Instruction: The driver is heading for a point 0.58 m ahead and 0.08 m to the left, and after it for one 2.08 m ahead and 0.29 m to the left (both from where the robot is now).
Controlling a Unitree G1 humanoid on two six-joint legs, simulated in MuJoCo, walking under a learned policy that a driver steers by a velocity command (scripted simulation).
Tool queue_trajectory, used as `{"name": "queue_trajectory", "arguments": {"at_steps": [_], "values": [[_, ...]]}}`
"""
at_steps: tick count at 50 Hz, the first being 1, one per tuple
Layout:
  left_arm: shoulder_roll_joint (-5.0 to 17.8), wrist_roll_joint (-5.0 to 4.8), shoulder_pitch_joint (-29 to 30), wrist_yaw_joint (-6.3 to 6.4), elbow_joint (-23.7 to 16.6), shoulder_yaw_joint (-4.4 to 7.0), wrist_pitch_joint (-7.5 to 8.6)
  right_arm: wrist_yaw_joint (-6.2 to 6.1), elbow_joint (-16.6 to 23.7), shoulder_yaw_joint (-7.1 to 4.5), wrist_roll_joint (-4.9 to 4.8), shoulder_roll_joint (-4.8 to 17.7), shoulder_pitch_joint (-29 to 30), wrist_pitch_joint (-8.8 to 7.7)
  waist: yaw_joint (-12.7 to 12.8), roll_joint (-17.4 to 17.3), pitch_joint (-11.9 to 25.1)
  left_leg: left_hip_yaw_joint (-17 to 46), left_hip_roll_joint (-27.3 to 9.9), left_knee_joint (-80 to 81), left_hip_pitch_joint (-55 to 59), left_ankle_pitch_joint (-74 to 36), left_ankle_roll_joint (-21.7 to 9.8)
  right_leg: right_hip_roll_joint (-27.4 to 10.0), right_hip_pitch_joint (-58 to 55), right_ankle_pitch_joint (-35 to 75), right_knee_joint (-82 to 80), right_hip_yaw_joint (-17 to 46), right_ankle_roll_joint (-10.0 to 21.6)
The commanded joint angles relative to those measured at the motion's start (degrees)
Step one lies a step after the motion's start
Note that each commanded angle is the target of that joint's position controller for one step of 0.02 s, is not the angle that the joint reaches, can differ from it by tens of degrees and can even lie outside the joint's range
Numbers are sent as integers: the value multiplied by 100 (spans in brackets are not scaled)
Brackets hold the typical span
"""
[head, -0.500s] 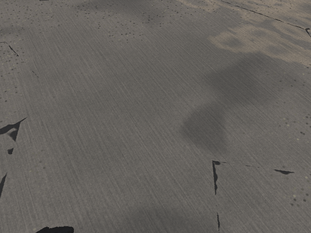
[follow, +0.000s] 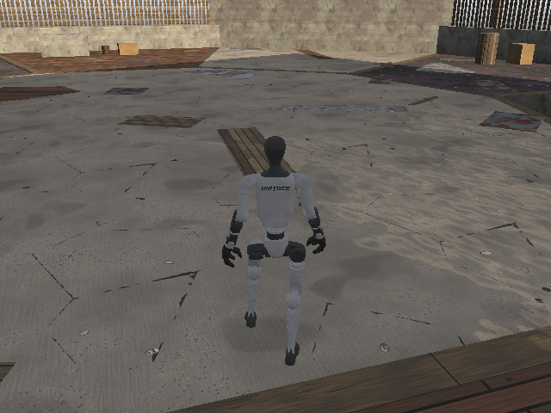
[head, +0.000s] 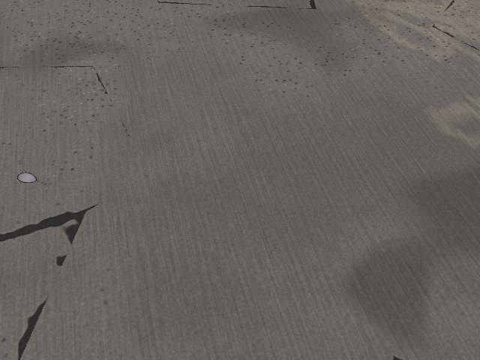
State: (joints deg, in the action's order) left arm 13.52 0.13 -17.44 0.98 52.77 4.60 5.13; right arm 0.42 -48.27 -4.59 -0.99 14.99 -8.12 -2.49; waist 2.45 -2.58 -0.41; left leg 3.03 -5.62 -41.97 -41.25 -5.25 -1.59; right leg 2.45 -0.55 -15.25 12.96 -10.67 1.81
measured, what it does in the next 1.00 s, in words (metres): walks ahead: left foot, then right foot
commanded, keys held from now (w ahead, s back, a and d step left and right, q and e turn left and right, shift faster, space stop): w+q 0.36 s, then w+e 0.64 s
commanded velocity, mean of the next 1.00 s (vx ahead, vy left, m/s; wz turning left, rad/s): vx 0.50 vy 0.00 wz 0.06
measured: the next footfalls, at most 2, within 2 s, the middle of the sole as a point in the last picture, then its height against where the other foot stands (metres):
left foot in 0.14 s outside the picture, level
right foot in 0.66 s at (261, 325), level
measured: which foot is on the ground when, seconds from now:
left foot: up 0.00-0.12, down 0.14-0.68, up 0.70-1.00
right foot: down 0.00-0.16, up 0.18-0.64, down 0.66-1.00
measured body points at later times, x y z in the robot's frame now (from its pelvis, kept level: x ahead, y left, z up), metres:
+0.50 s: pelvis +0.29 +0.06 +0.01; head +0.32 +0.08 +0.45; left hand +0.43 +0.35 -0.09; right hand +0.41 -0.19 -0.11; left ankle +0.21 +0.13 -0.74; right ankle +0.52 -0.06 -0.69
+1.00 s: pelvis +0.59 +0.06 +0.01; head +0.62 +0.05 +0.46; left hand +0.60 +0.34 -0.11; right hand +0.82 -0.17 -0.08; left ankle +0.76 +0.26 -0.68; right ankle +0.55 -0.01 -0.74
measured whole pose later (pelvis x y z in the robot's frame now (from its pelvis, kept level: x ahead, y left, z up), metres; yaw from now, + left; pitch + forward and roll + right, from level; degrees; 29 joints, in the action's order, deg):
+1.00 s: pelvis +0.59 +0.06 +0.01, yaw +1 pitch +2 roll +1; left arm 14.9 -1.5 -19.6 0.3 48.3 3.3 3.3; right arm -0.5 -40.2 -3.5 0.6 15.6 -2.3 -5.6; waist 4.4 -1.6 -2.1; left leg 7.0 -3.2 -35.9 -36.9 -0.2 2.9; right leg 7.2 7.4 -11.7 18.2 8.7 5.8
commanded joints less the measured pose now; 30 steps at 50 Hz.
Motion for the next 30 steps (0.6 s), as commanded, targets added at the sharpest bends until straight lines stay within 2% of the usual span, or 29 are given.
{"name": "queue_trajectory", "arguments": {"at_steps": [1,3,5,6,7,8,9,10,11,12,13,14,16,18,21,23,25,28,30], "values": [[869,-76,129,65,-194,190,31,146,578,41,1,137,639,-35,9,428,-443,-167,-3,449,62,108,-154,-1799,80,2168,-332,297,692],[987,-124,93,76,-146,236,-58,230,755,18,-1,233,783,-21,-34,506,-429,-395,132,592,81,776,-329,-1930,-354,3007,67,186,582],[1174,-157,207,105,-184,287,-133,280,790,-83,8,441,458,4,-301,717,-58,-804,510,567,905,1509,-553,-1916,-481,4909,923,14,449],[1233,-159,296,119,-203,290,-181,287,658,-195,-24,621,-200,12,-694,690,292,-950,775,757,1806,1559,-713,-1785,-353,5512,1869,-116,341],[1179,-130,290,133,-252,246,-190,228,401,-387,-51,989,-1177,24,-1144,451,816,-690,879,1053,3402,1275,-963,-1518,442,4911,3302,-222,132],[621,39,-64,77,-530,62,-108,128,314,-571,-75,1689,-1669,27,-940,-852,1377,2001,-541,1337,5530,1779,-1837,-751,2883,1563,5561,-182,-250],[465,-22,2,-40,-642,-57,154,146,461,-473,-37,1648,-1661,-39,-784,-1047,2173,4640,-1360,2442,6483,2417,-2500,136,4171,-1816,6682,1187,-293],[879,-245,626,-129,-784,62,324,140,476,-340,51,1209,-1605,-76,-1003,-614,1780,3950,-1216,2580,6376,2284,-2118,-222,4822,-1455,6833,1678,-119],[852,-277,898,-132,-839,38,406,118,516,-278,22,962,-1266,-124,-877,-305,1163,3061,-979,2526,5625,1775,-1862,-485,4869,-967,6437,1619,8],[795,-140,940,-77,-785,49,422,105,595,-238,-6,808,-820,-142,-596,143,769,2417,-737,2545,4720,1116,-1662,-716,4500,-598,5843,1585,5],[869,-34,911,-33,-729,111,360,86,688,-168,10,603,-513,-156,-393,173,573,1969,-546,2647,4064,508,-1537,-878,4048,-383,5391,1567,-39],[851,-28,862,-31,-755,129,280,63,748,-140,33,555,-432,-159,-265,69,544,1866,-453,2767,3703,286,-1534,-910,3740,-248,5187,1572,-109],[713,28,867,-19,-805,118,162,4,756,-173,3,704,-486,-178,-172,91,427,1620,-349,2870,3273,-176,-1561,-855,3603,-51,4673,1451,-308],[567,60,1287,-6,-950,63,113,-74,735,-225,-24,877,-638,-175,-253,88,246,1352,-192,2938,2978,-211,-1484,-730,3613,521,3795,1357,-467],[363,21,1689,-96,-963,-53,130,-114,593,-182,2,748,-846,-166,-510,-196,150,762,76,2988,2817,102,-1150,-594,3147,1989,2364,1185,-433],[403,-52,1972,-154,-1024,-80,145,-78,452,-170,23,757,-1070,-197,-701,-290,30,798,-63,3093,2870,590,-1076,-561,2990,2603,2028,1142,-339],[547,-100,2184,-189,-1101,-76,147,-57,321,-161,29,765,-1200,-222,-784,-270,-129,898,-297,3064,3330,695,-1068,-603,3257,2485,1836,1206,-181],[685,-119,2404,-290,-1241,-80,192,-101,151,-190,61,856,-1360,-186,-798,-164,-275,917,-700,2775,4343,45,-1003,-602,3888,1746,1697,1251,124],[757,-127,2160,-357,-1211,-66,195,-151,139,-211,73,932,-1227,-142,-606,-212,-155,711,-760,2450,4668,-1022,-859,-490,3641,1244,1632,1159,305]]}}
